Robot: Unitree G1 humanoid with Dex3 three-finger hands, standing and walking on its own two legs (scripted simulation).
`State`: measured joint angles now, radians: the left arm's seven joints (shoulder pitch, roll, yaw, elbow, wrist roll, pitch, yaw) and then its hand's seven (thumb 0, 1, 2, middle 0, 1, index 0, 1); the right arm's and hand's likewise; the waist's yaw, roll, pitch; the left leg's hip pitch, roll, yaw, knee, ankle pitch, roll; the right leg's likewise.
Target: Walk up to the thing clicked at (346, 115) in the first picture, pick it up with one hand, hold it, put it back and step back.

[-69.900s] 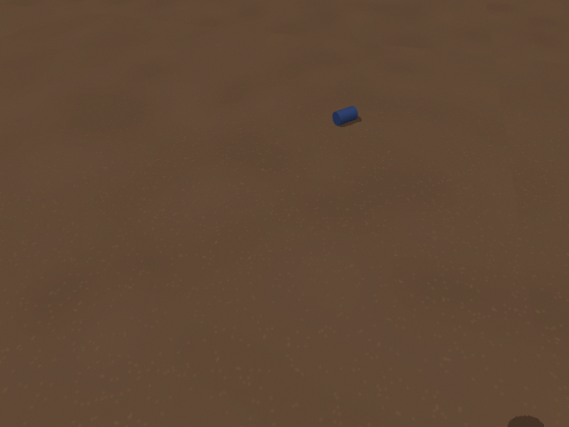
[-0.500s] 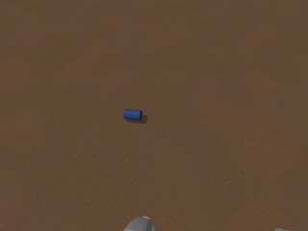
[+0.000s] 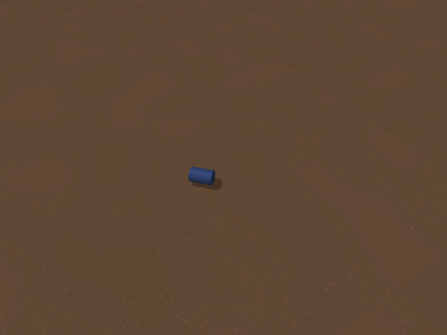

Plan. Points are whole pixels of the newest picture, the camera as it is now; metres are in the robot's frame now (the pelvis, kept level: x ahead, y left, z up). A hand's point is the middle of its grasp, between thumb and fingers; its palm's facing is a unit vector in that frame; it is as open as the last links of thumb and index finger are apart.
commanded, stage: step back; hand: left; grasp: from above
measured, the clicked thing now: (201, 175) +1.08 +0.21 -0.72
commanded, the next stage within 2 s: stand in 0.52 s
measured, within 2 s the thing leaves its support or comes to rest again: neither
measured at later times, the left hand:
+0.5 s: hand out of the picture +0.12 +0.29 -0.15, palm faces -0.02 -0.93 -0.37, open 7.4 cm
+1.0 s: hand out of the picture +0.11 +0.28 -0.14, palm faces -0.05 -0.94 -0.34, open 7.4 cm
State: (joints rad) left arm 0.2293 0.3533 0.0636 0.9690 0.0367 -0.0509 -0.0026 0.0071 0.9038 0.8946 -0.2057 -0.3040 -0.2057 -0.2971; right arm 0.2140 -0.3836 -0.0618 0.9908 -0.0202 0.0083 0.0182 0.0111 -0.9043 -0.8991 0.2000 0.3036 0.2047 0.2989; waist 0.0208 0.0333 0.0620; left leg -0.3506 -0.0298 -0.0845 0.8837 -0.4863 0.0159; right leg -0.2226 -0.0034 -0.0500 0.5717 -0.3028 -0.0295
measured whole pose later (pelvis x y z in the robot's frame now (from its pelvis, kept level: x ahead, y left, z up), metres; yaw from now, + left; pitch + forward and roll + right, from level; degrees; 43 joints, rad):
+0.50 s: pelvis +0.03 +0.03 +0.00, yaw -2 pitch -2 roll +0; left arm 0.13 0.37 0.03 1.06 0.01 -0.01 0.00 0.01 0.91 0.89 -0.20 -0.30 -0.20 -0.30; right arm 0.04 -0.33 -0.02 1.07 -0.01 -0.01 0.01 0.01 -0.90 -0.90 0.20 0.30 0.21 0.30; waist 0.02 0.01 0.07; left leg -0.25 0.04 0.04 0.53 -0.24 0.00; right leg -0.16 -0.01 0.02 0.51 -0.31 0.02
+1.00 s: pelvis +0.03 +0.03 +0.02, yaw -1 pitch -2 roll +0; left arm 0.10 0.35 0.01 1.15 0.01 -0.01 -0.01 0.01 0.91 0.89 -0.20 -0.30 -0.20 -0.30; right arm 0.09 -0.35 -0.02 1.16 -0.01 -0.02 0.02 0.01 -0.91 -0.90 0.20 0.30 0.20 0.30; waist -0.01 0.00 0.06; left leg -0.16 0.02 0.03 0.32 -0.12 -0.01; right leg -0.08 -0.03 0.01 0.34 -0.22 0.02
